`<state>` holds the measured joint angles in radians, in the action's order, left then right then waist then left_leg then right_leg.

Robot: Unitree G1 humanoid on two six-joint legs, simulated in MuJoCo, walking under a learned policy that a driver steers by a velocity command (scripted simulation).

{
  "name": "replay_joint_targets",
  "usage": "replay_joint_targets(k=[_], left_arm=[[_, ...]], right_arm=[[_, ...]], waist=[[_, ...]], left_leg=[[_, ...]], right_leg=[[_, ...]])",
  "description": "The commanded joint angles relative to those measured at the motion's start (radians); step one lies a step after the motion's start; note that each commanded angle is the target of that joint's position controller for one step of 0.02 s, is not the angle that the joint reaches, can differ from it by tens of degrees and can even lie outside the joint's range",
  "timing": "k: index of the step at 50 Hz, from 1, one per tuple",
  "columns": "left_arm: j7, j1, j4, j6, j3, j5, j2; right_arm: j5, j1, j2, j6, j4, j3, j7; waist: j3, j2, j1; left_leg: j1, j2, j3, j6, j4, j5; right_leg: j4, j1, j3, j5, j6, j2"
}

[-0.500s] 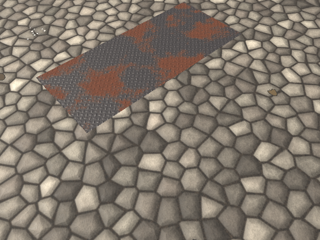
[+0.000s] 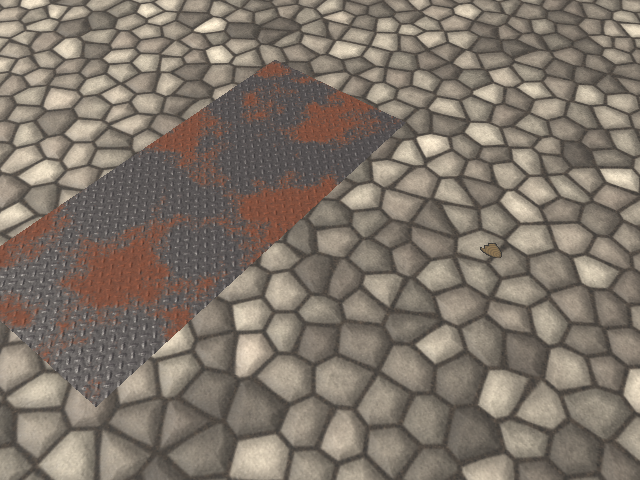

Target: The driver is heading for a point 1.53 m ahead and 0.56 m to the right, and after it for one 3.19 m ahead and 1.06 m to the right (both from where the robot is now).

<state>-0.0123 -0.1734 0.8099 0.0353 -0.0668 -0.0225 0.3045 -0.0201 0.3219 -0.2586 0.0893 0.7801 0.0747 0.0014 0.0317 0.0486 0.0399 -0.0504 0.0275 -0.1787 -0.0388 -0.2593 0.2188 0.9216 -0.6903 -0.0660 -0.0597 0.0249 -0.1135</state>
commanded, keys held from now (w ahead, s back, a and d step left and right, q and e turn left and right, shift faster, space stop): e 0.92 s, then no key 0.08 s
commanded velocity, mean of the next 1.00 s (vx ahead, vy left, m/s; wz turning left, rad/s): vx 0.09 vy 0.00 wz -0.55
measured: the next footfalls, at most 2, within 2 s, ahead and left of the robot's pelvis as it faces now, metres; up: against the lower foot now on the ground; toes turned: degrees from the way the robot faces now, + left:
right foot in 0.18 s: +0.26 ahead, -0.13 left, +0.00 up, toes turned -8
left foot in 0.66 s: +0.31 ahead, +0.09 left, +0.00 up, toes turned -29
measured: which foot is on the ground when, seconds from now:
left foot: down 0.00-0.18, up 0.20-0.64, down 0.66-1.00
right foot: up 0.00-0.16, down 0.18-0.66, up 0.68-1.00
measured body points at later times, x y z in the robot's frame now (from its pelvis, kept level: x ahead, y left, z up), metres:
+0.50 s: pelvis +0.16 -0.03 -0.01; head +0.21 -0.06 +0.44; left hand +0.38 +0.21 -0.10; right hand +0.26 -0.35 -0.12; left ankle +0.26 +0.13 -0.69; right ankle +0.22 -0.12 -0.75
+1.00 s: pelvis +0.20 +0.00 -0.01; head +0.24 -0.02 +0.44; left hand +0.49 +0.13 -0.10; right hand +0.16 -0.31 -0.10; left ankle +0.28 +0.10 -0.75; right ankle +0.12 -0.11 -0.71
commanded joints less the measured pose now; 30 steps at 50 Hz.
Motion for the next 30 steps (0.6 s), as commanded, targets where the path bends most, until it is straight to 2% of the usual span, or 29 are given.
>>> replay_joint_targets(k=[1, 3, 5, 7, 8, 9, 10, 11, 12, 13, 14, 15, 16, 18, 20, 22, 24, 27, 30], left_arm=[[-0.021, 0.063, -0.079, 0.013, 0.008, 0.018, 0.005], [-0.038, 0.094, -0.108, 0.011, 0.006, 0.018, 0.01], [-0.052, 0.088, -0.13, 0.006, -0.005, 0.017, 0.037], [-0.059, 0.01, -0.128, 0.001, -0.026, 0.021, 0.08], [-0.055, -0.088, -0.108, 0.001, -0.047, 0.02, 0.116], [-0.036, -0.18, -0.09, 0.003, -0.072, 0.024, 0.173], [-0.011, -0.173, -0.101, -0.002, -0.087, 0.024, 0.276], [-0.018, -0.136, -0.157, 0.006, -0.081, 0.044, 0.298], [-0.026, -0.113, -0.184, 0.004, -0.069, 0.032, 0.23], [-0.025, -0.061, -0.186, 0.006, -0.057, 0.016, 0.184], [-0.018, -0.018, -0.184, 0.002, -0.047, 0.0, 0.146], [-0.009, 0.012, -0.189, -0.004, -0.041, 0.001, 0.126], [-0.004, 0.024, -0.197, -0.011, -0.039, 0.015, 0.124], [0.005, 0.036, -0.206, -0.016, -0.046, 0.028, 0.139], [0.019, 0.021, -0.206, -0.022, -0.056, 0.023, 0.163], [0.033, 0.027, -0.214, -0.036, -0.059, 0.016, 0.171], [0.041, 0.043, -0.226, -0.05, -0.058, 0.014, 0.166], [0.043, 0.043, -0.234, -0.063, -0.058, 0.017, 0.163], [0.037, 0.032, -0.24, -0.073, -0.057, 0.015, 0.157]], right_arm=[[0.006, -0.097, -0.153, 0.011, -0.072, 0.035, -0.022], [0.018, -0.071, -0.173, -0.005, -0.056, 0.042, -0.031], [0.036, -0.078, -0.191, -0.024, -0.051, 0.05, -0.039], [0.053, -0.108, -0.211, -0.043, -0.061, 0.058, -0.048], [0.058, -0.125, -0.207, -0.051, -0.067, 0.057, -0.05], [0.054, -0.101, -0.185, -0.05, -0.067, 0.048, -0.047], [-0.009, -0.023, -0.072, -0.042, -0.094, 0.013, -0.039], [-0.005, 0.069, -0.076, -0.032, -0.107, -0.002, -0.025], [0.027, -0.015, -0.165, -0.028, -0.096, 0.017, -0.015], [0.04, -0.098, -0.166, -0.031, -0.124, 0.016, -0.018], [0.024, -0.123, -0.153, -0.041, -0.113, 0.016, -0.033], [0.013, -0.131, -0.165, -0.055, -0.117, 0.021, -0.044], [0.013, -0.125, -0.167, -0.069, -0.119, 0.024, -0.045], [0.009, -0.103, -0.135, -0.078, -0.113, 0.018, -0.048], [0.006, -0.118, -0.117, -0.081, -0.112, 0.011, -0.053], [0.008, -0.138, -0.115, -0.086, -0.113, 0.009, -0.054], [0.013, -0.165, -0.116, -0.089, -0.119, 0.009, -0.051], [0.016, -0.193, -0.117, -0.078, -0.128, 0.01, -0.042], [0.023, -0.188, -0.125, -0.057, -0.132, 0.015, -0.029]], waist=[[0.04, -0.097, -0.016], [0.024, -0.104, -0.003], [0.002, -0.126, -0.019], [-0.051, -0.145, -0.068], [-0.102, -0.124, -0.122], [-0.159, -0.052, -0.166], [-0.233, 0.208, -0.08], [-0.446, 0.232, -0.043], [-0.461, 0.043, -0.111], [-0.337, 0.004, -0.099], [-0.231, -0.069, -0.07], [-0.186, -0.042, -0.047], [-0.167, -0.005, -0.026], [-0.164, 0.023, -0.011], [-0.183, 0.023, -0.02], [-0.197, 0.035, -0.028], [-0.178, 0.058, -0.038], [-0.15, 0.095, -0.056], [-0.15, 0.118, -0.064]], left_leg=[[-0.094, -0.247, 0.008, -0.12, 0.089, -0.509], [-0.03, -0.271, -0.005, -0.113, 0.039, -0.58], [0.041, -0.295, -0.006, -0.096, -0.034, -0.654], [0.071, -0.296, -0.01, -0.071, -0.186, -0.818], [0.055, -0.264, -0.024, -0.043, -0.34, -0.821], [-0.03, -0.198, -0.041, 0.014, -0.566, -0.655], [-0.327, -0.082, -0.024, 0.083, -0.893, 0.185], [-0.564, 0.075, 0.187, 0.125, -1.192, 0.546], [-0.599, 0.012, 0.306, 0.101, -1.211, 0.457], [-0.639, -0.019, 0.289, 0.084, -1.149, 0.363], [-0.636, -0.056, 0.281, 0.087, -1.066, 0.3], [-0.591, -0.075, 0.287, 0.088, -0.998, 0.257], [-0.526, -0.075, 0.285, 0.085, -0.955, 0.234], [-0.475, -0.055, 0.266, 0.095, -0.854, 0.216], [-0.47, -0.041, 0.266, 0.112, -0.764, 0.188], [-0.463, -0.036, 0.277, 0.125, -0.7, 0.131], [-0.451, -0.028, 0.284, 0.129, -0.636, 0.087], [-0.417, -0.014, 0.287, 0.123, -0.532, 0.083], [-0.363, 0.004, 0.284, 0.102, -0.401, 0.106]], right_leg=[[-0.181, 0.09, 0.059, 0.147, -0.004, 0.013], [-0.243, 0.101, 0.085, 0.136, -0.017, 0.029], [-0.279, 0.112, 0.099, 0.057, -0.045, 0.048], [-0.3, 0.207, 0.141, -0.043, -0.081, 0.103], [-0.363, 0.33, 0.155, -0.014, -0.109, 0.142], [-0.455, 0.507, 0.112, 0.195, -0.144, 0.151], [-0.362, 0.769, -0.183, 0.734, -0.239, -0.07], [-0.44, 0.981, -0.646, 0.686, -0.488, -0.279], [-0.505, 0.942, -0.564, 0.524, -0.447, -0.234], [-0.523, 0.834, -0.452, 0.378, -0.393, -0.183], [-0.546, 0.701, -0.378, 0.28, -0.338, -0.133], [-0.568, 0.587, -0.345, 0.23, -0.319, -0.11], [-0.592, 0.504, -0.326, 0.196, -0.303, -0.081], [-0.598, 0.434, -0.286, 0.241, -0.292, -0.052], [-0.588, 0.431, -0.279, 0.25, -0.288, -0.042], [-0.589, 0.422, -0.294, 0.113, -0.271, -0.028], [-0.602, 0.393, -0.317, -0.071, -0.248, -0.005], [-0.599, 0.382, -0.365, -0.186, -0.233, 0.007], [-0.555, 0.427, -0.428, -0.122, -0.225, 0.001]])
Velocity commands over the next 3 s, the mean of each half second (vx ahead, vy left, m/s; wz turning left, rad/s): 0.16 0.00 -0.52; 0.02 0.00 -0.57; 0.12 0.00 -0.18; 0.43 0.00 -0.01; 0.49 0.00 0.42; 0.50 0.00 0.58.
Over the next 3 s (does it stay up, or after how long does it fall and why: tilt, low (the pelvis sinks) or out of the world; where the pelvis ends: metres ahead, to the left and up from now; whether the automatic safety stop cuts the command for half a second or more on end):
stays up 0.88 -0.47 -0.02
